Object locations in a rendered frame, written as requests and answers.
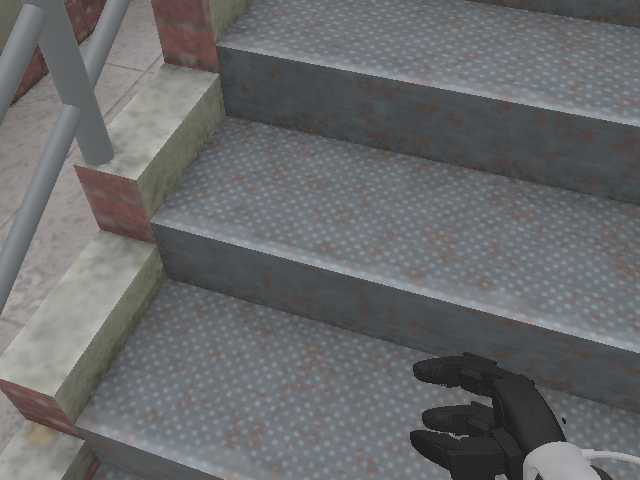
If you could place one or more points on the robot right hand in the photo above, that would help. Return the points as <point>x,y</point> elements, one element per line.
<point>501,437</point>

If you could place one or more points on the right robot forearm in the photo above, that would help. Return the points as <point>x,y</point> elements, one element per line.
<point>560,461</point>

